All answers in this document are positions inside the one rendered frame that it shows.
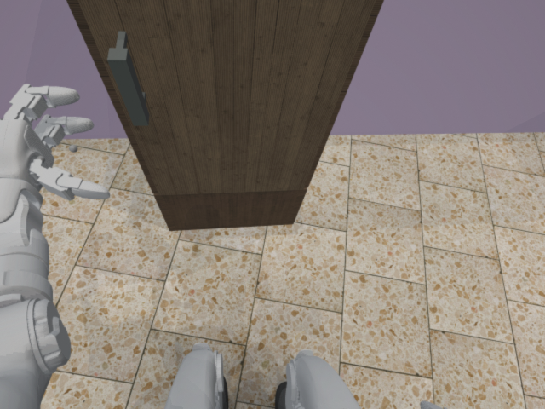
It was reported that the robot right shin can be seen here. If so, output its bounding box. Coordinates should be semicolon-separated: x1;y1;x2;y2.
285;349;313;409

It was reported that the robot left upper arm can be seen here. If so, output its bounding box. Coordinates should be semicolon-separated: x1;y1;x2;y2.
0;298;71;409

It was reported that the robot left forearm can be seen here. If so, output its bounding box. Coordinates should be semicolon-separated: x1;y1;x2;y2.
0;178;53;308

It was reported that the cupboard door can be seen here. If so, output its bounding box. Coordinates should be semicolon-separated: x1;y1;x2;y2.
78;0;376;195

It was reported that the robot left thigh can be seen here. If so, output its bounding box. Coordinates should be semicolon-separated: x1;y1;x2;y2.
164;349;224;409

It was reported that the robot left hand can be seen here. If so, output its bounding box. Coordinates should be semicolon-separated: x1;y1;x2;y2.
0;84;110;201

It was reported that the handle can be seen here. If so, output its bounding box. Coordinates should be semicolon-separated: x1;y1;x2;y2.
107;31;149;126

